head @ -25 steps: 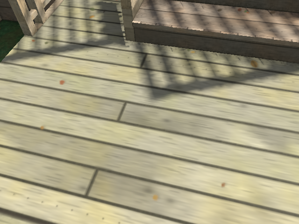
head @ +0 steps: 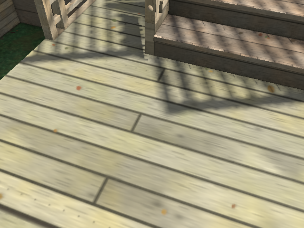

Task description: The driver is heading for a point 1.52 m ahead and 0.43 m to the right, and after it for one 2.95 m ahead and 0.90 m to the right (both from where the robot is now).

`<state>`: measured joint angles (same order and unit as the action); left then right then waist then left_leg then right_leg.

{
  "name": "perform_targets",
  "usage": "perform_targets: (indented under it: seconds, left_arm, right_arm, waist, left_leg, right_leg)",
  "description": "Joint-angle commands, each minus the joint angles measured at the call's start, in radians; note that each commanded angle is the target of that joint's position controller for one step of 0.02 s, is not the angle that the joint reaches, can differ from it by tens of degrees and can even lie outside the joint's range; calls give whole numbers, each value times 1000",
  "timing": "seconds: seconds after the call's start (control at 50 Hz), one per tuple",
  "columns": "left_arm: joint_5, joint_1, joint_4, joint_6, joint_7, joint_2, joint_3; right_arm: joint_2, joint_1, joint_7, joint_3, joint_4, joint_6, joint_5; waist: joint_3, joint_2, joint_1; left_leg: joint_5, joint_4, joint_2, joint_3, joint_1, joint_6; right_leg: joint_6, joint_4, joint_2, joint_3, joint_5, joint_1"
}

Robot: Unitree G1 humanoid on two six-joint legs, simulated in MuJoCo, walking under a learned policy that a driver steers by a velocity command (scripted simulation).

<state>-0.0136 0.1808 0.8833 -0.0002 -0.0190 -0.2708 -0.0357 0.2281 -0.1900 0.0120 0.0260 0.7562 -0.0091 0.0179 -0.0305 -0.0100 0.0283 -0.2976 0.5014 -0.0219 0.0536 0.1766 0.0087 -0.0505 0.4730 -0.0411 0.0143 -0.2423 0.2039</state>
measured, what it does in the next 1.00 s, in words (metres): stands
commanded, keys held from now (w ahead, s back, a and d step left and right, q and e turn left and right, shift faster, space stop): no key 1.00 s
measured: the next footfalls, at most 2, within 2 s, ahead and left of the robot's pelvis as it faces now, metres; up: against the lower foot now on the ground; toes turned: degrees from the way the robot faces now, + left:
left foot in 1.96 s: +0.43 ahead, +0.09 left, +0.00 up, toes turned +1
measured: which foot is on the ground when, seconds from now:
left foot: down 0.00-1.00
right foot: down 0.00-1.00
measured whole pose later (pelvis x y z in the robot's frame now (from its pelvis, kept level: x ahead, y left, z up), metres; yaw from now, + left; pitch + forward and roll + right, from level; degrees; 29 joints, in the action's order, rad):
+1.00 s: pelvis +0.00 -0.01 +0.00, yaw +0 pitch -2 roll +0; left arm 0.00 0.24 1.11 -0.01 -0.05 -0.21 -0.02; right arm 0.21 -0.26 0.03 0.01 1.05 0.00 0.00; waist -0.04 0.00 0.01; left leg -0.29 0.48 -0.02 0.04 0.17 0.00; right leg -0.04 0.48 -0.04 0.02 -0.25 0.21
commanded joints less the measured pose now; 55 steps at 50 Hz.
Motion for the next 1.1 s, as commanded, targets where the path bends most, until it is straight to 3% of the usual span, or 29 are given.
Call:
perform_targets:
  seconds: [0.02,0.16,0.48,1.1]
  left_arm:
    - [2,-9,-22,9,-7,-104,-24]
    - [6,3,43,9,-16,-110,-27]
    - [11,33,148,1,-28,-94,-19]
    - [14,118,218,-3,-33,-35,4]
  right_arm:
    - [132,9,5,32,-39,16,-1]
    - [125,-2,5,29,15,20,-6]
    - [119,-45,15,18,151,18,-13]
    - [78,-127,25,-5,288,15,-18]
  waist:
    - [6,58,-7]
    - [18,26,-8]
    - [4,19,-10]
    - [-27,9,-20]
  left_leg:
    - [132,-134,88,98,58,35]
    - [173,-125,69,75,41,33]
    - [194,-117,38,29,38,18]
    - [144,-115,23,-4,63,4]
  right_leg:
    - [1,-41,-12,10,116,-30]
    - [-1,-49,-15,11,139,-47]
    - [11,-54,-6,0,144,-43]
    - [25,-52,14,-10,111,-11]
